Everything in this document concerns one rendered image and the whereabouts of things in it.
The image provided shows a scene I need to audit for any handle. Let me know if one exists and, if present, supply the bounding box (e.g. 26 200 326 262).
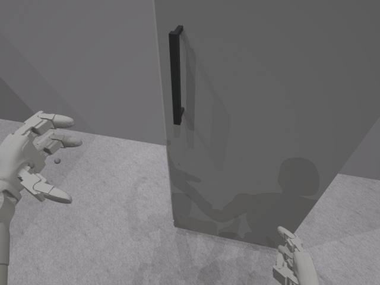
169 25 184 125

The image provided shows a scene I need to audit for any robot right hand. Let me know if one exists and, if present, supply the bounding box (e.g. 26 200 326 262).
273 226 320 285

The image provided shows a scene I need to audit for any left robot forearm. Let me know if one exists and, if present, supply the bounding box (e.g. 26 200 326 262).
0 179 22 285

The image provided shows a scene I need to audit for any fridge door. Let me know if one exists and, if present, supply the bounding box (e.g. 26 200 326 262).
154 0 380 249

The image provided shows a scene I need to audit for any robot left hand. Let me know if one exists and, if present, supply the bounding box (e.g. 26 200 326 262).
0 111 83 204

